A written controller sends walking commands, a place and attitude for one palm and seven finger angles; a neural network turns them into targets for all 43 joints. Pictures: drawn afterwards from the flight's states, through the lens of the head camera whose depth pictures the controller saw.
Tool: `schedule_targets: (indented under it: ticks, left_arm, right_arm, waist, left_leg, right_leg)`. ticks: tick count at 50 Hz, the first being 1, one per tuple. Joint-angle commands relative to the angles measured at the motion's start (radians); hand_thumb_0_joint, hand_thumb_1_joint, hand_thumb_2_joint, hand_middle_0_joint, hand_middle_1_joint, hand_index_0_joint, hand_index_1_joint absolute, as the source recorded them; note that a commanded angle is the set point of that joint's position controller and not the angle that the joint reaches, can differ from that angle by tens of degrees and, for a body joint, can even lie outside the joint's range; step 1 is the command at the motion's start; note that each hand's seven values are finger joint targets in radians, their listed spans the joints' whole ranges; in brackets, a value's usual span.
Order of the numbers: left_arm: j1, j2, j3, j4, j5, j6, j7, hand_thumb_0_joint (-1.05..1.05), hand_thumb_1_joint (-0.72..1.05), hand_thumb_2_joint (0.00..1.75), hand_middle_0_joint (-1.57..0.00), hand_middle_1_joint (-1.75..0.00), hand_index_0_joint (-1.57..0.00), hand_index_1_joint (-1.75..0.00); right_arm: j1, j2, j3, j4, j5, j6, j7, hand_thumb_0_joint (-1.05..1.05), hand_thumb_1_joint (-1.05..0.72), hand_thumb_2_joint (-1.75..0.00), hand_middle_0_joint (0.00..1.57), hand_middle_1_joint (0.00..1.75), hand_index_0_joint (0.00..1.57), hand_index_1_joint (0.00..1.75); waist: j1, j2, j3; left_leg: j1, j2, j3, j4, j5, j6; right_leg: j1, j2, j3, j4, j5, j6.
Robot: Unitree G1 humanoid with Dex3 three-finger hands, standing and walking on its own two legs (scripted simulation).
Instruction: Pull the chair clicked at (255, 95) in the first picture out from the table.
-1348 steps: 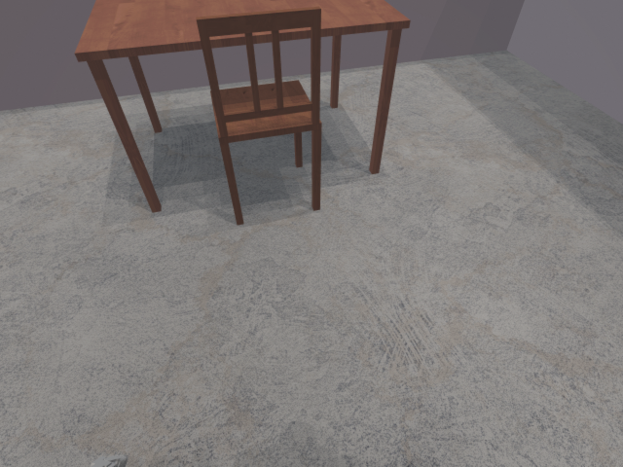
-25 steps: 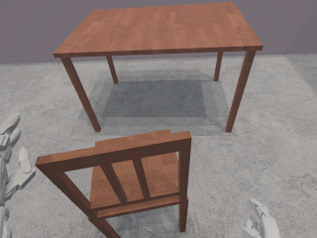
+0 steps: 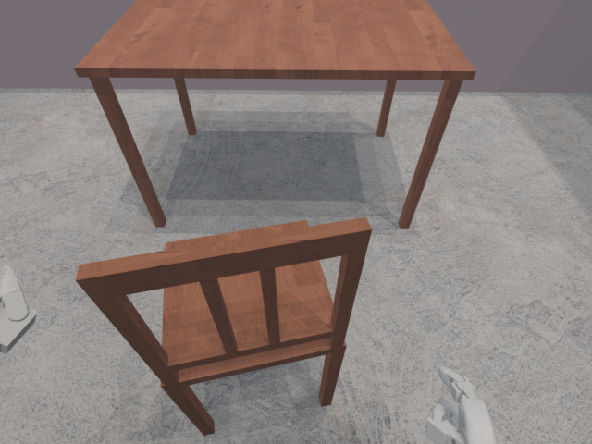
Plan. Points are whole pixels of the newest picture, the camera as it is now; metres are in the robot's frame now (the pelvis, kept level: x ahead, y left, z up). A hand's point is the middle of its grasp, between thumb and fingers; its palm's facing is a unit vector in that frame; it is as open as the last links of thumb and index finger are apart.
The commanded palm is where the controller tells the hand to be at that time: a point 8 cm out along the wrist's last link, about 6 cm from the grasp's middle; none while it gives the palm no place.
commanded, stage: step back with the hand held close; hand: left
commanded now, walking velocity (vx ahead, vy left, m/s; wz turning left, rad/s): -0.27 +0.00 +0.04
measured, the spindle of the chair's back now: (221, 317) +0.32 +0.16 -0.08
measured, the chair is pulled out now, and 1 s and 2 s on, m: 0.60 0.60 0.60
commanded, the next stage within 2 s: stop stepping back and stand still in 1.56 s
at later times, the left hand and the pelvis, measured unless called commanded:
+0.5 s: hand (36, 331) +0.18 +0.26 +0.17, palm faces +0.45 -0.72 -0.52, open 7.5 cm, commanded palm +0.11 +0.29 +0.18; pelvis -0.03 -0.01 +0.00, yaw +0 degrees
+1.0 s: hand (11, 352) +0.16 +0.27 +0.17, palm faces +0.46 -0.71 -0.53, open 7.5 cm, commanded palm +0.09 +0.30 +0.18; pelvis -0.04 -0.01 -0.01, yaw +2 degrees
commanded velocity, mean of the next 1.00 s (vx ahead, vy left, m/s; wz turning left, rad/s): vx -0.38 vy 0.00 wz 0.02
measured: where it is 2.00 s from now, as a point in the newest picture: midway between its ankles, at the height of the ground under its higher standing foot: outside the picture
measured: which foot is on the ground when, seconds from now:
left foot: down 0.00-1.00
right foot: down 0.00-0.96, up 0.98-1.00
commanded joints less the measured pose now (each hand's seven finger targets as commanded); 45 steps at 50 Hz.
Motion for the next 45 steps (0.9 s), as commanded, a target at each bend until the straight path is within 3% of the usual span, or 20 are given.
schedule_targets:
  ticks: [1, 2, 4, 6, 7, 10, 15, 18, 21, 26, 28, 31, 32, 34, 37, 39, 41, 42, 43, 45]
  left_arm:
    - [-0.078, 0.164, 0.085, -0.207, 0.004, -0.053, 0.021, 0.0, 0.9, 0.9, -0.2, -0.3, -0.2, -0.3]
    - [-0.095, 0.194, 0.104, -0.219, 0.007, -0.055, 0.026, 0.0, 0.9, 0.9, -0.2, -0.3, -0.2, -0.3]
    - [-0.101, 0.182, 0.095, -0.239, 0.009, -0.064, 0.027, 0.0, 0.9, 0.9, -0.2, -0.3, -0.2, -0.3]
    - [-0.097, 0.189, 0.104, -0.249, 0.012, -0.071, 0.03, 0.0, 0.9, 0.9, -0.2, -0.3, -0.2, -0.3]
    - [-0.095, 0.214, 0.129, -0.247, 0.013, -0.075, 0.034, 0.0, 0.9, 0.9, -0.2, -0.3, -0.2, -0.3]
    - [-0.062, 0.197, 0.131, -0.241, 0.013, -0.086, 0.036, 0.0, 0.9, 0.9, -0.2, -0.3, -0.2, -0.3]
    - [-0.031, 0.191, 0.135, -0.224, 0.014, -0.094, 0.035, 0.0, 0.9, 0.9, -0.2, -0.3, -0.2, -0.3]
    - [-0.019, 0.194, 0.14, -0.211, 0.013, -0.095, 0.037, 0.0, 0.9, 0.9, -0.2, -0.3, -0.2, -0.3]
    - [-0.016, 0.208, 0.147, -0.225, 0.014, -0.1, 0.039, 0.0, 0.9, 0.9, -0.2, -0.3, -0.2, -0.3]
    - [0.008, 0.229, 0.172, -0.246, 0.019, -0.112, 0.049, 0.0, 0.9, 0.9, -0.2, -0.3, -0.2, -0.3]
    - [0.01, 0.225, 0.176, -0.247, 0.023, -0.116, 0.05, 0.0, 0.9, 0.9, -0.2, -0.3, -0.2, -0.3]
    - [-0.006, 0.215, 0.183, -0.256, 0.035, -0.128, 0.046, 0.0, 0.9, 0.9, -0.2, -0.3, -0.2, -0.3]
    - [-0.007, 0.224, 0.196, -0.233, 0.036, -0.125, 0.047, 0.0, 0.9, 0.9, -0.2, -0.3, -0.2, -0.3]
    - [-0.032, 0.206, 0.173, -0.246, 0.031, -0.128, 0.041, 0.0, 0.9, 0.9, -0.2, -0.3, -0.2, -0.3]
    - [-0.067, 0.22, 0.169, -0.239, 0.03, -0.13, 0.039, 0.0, 0.9, 0.9, -0.2, -0.3, -0.2, -0.3]
    - [-0.072, 0.211, 0.141, -0.239, 0.021, -0.124, 0.041, 0.0, 0.9, 0.9, -0.2, -0.3, -0.2, -0.3]
    - [-0.074, 0.225, 0.137, -0.249, 0.02, -0.115, 0.05, 0.0, 0.9, 0.9, -0.2, -0.3, -0.2, -0.3]
    - [-0.066, 0.251, 0.163, -0.241, 0.022, -0.111, 0.057, 0.0, 0.9, 0.9, -0.2, -0.3, -0.2, -0.3]
    - [-0.029, 0.225, 0.151, -0.23, 0.019, -0.109, 0.055, 0.0, 0.9, 0.9, -0.2, -0.3, -0.2, -0.3]
    - [-0.001, 0.235, 0.169, -0.255, 0.022, -0.121, 0.054, 0.0, 0.9, 0.9, -0.2, -0.3, -0.2, -0.3]
  right_arm:
    - [-0.072, -0.149, -0.047, -0.157, -0.006, -0.057, -0.012, 0.0, -0.9, -0.9, 0.2, 0.3, 0.2, 0.3]
    - [-0.073, -0.15, -0.049, -0.15, -0.006, -0.058, -0.016, 0.0, -0.9, -0.9, 0.2, 0.3, 0.2, 0.3]
    - [-0.066, -0.151, -0.044, -0.159, -0.009, -0.063, -0.016, 0.0, -0.9, -0.9, 0.2, 0.3, 0.2, 0.3]
    - [-0.065, -0.152, -0.042, -0.162, -0.01, -0.066, -0.016, 0.0, -0.9, -0.9, 0.2, 0.3, 0.2, 0.3]
    - [-0.067, -0.154, -0.045, -0.155, -0.01, -0.068, -0.019, 0.0, -0.9, -0.9, 0.2, 0.3, 0.2, 0.3]
    - [-0.064, -0.152, -0.045, -0.164, -0.009, -0.075, -0.018, 0.0, -0.9, -0.9, 0.2, 0.3, 0.2, 0.3]
    - [-0.064, -0.16, -0.058, -0.156, -0.008, -0.075, -0.012, 0.0, -0.9, -0.9, 0.2, 0.3, 0.2, 0.3]
    - [-0.067, -0.156, -0.064, -0.147, -0.008, -0.072, -0.012, 0.0, -0.9, -0.9, 0.2, 0.3, 0.2, 0.3]
    - [-0.066, -0.162, -0.07, -0.142, -0.01, -0.066, -0.006, 0.0, -0.9, -0.9, 0.2, 0.3, 0.2, 0.3]
    - [-0.077, -0.16, -0.072, -0.134, -0.01, -0.061, -0.01, 0.0, -0.9, -0.9, 0.2, 0.3, 0.2, 0.3]
    - [-0.08, -0.162, -0.07, -0.135, -0.01, -0.065, -0.016, 0.0, -0.9, -0.9, 0.2, 0.3, 0.2, 0.3]
    - [-0.078, -0.169, -0.074, -0.145, -0.008, -0.084, -0.021, 0.0, -0.9, -0.9, 0.2, 0.3, 0.2, 0.3]
    - [-0.085, -0.167, -0.077, -0.137, -0.005, -0.09, -0.025, 0.0, -0.9, -0.9, 0.2, 0.3, 0.2, 0.3]
    - [-0.072, -0.161, -0.076, -0.139, -0.007, -0.101, -0.024, 0.0, -0.9, -0.9, 0.2, 0.3, 0.2, 0.3]
    - [-0.05, -0.16, -0.081, -0.118, -0.013, -0.105, -0.02, 0.0, -0.9, -0.9, 0.2, 0.3, 0.2, 0.3]
    - [-0.04, -0.154, -0.078, -0.107, -0.024, -0.098, -0.009, 0.0, -0.9, -0.9, 0.2, 0.3, 0.2, 0.3]
    - [-0.043, -0.148, -0.072, -0.093, -0.029, -0.08, 0.002, 0.0, -0.9, -0.9, 0.2, 0.3, 0.2, 0.3]
    - [-0.056, -0.152, -0.071, -0.082, -0.033, -0.069, 0.0, 0.0, -0.9, -0.9, 0.2, 0.3, 0.2, 0.3]
    - [-0.054, -0.142, -0.066, -0.081, -0.033, -0.057, 0.001, 0.0, -0.9, -0.9, 0.2, 0.3, 0.2, 0.3]
    - [-0.073, -0.149, -0.067, -0.096, -0.029, -0.044, -0.004, 0.0, -0.9, -0.9, 0.2, 0.3, 0.2, 0.3]
  waist:
    - [-0.013, 0.023, -0.057]
    - [-0.014, 0.028, -0.054]
    - [-0.014, 0.016, -0.066]
    - [-0.013, 0.043, -0.069]
    - [-0.012, 0.07, -0.074]
    - [-0.009, 0.081, -0.096]
    - [-0.01, 0.058, -0.109]
    - [-0.012, 0.023, -0.12]
    - [-0.013, -0.037, -0.136]
    - [-0.016, -0.007, -0.16]
    - [-0.017, 0.05, -0.157]
    - [-0.015, 0.13, -0.157]
    - [-0.014, 0.143, -0.149]
    - [-0.015, 0.111, -0.135]
    - [-0.021, 0.007, -0.128]
    - [-0.025, -0.104, -0.135]
    - [-0.032, -0.171, -0.166]
    - [-0.03, -0.15, -0.169]
    - [-0.033, -0.142, -0.186]
    - [-0.03, -0.044, -0.177]
  left_leg:
    - [-0.256, 0.12, -0.082, -0.177, -0.112, 0.03]
    - [-0.258, 0.115, -0.082, -0.177, -0.148, 0.033]
    - [-0.248, 0.104, -0.085, -0.17, -0.167, 0.031]
    - [-0.248, 0.102, -0.088, -0.17, -0.177, 0.032]
    - [-0.271, 0.109, -0.092, -0.183, -0.199, 0.036]
    - [-0.308, 0.118, -0.103, -0.197, -0.186, 0.039]
    - [-0.338, 0.12, -0.104, -0.171, -0.109, 0.037]
    - [-0.327, 0.109, -0.093, -0.143, -0.097, 0.032]
    - [-0.285, 0.077, -0.081, -0.091, -0.11, 0.022]
    - [-0.292, 0.091, -0.098, -0.121, -0.143, 0.033]
    - [-0.367, 0.126, -0.122, -0.177, -0.169, 0.046]
    - [-0.54, 0.179, -0.161, -0.224, -0.213, 0.077]
    - [-0.562, 0.185, -0.163, -0.226, -0.208, 0.081]
    - [-0.567, 0.174, -0.151, -0.187, -0.205, 0.075]
    - [-0.472, 0.095, -0.097, -0.067, -0.25, 0.045]
    - [-0.305, 0.027, -0.06, 0.055, -0.239, 0.013]
    - [-0.155, 0.006, -0.038, 0.148, -0.167, 0.004]
    - [-0.123, 0.008, -0.043, 0.141, -0.134, 0.004]
    - [-0.105, 0.021, -0.057, 0.08, -0.113, 0.008]
    - [-0.152, 0.081, -0.114, -0.086, -0.112, 0.03]
  right_leg:
    - [0.199, -0.047, 0.114, -0.059, -0.012, -0.022]
    - [0.193, -0.049, 0.124, -0.083, -0.048, -0.024]
    - [0.175, -0.05, 0.126, -0.107, -0.109, -0.024]
    - [0.163, -0.049, 0.132, -0.118, -0.142, -0.025]
    - [0.187, -0.046, 0.126, -0.115, -0.15, -0.023]
    - [0.234, -0.035, 0.1, -0.072, -0.112, -0.016]
    - [0.256, -0.04, 0.104, -0.031, 0.014, -0.02]
    - [0.239, -0.056, 0.119, -0.047, 0.033, -0.026]
    - [0.177, -0.086, 0.15, -0.113, -0.035, -0.043]
    - [0.172, -0.072, 0.13, -0.115, -0.107, -0.031]
    - [0.234, -0.044, 0.096, -0.041, -0.082, -0.02]
    - [0.38, 0.0, 0.059, 0.133, 0.053, -0.004]
    - [0.397, 0.001, 0.055, 0.16, 0.098, -0.003]
    - [0.375, -0.011, 0.074, 0.171, 0.126, -0.008]
    - [0.243, -0.077, 0.176, 0.034, 0.074, -0.044]
    - [0.066, -0.155, 0.255, -0.168, -0.119, -0.082]
    - [-0.032, -0.222, 0.257, -0.276, -0.253, -0.112]
    - [-0.054, -0.222, 0.244, -0.277, -0.236, -0.121]
    - [-0.028, -0.205, 0.192, -0.251, -0.203, -0.107]
    - [0.012, -0.112, 0.115, -0.167, -0.209, -0.052]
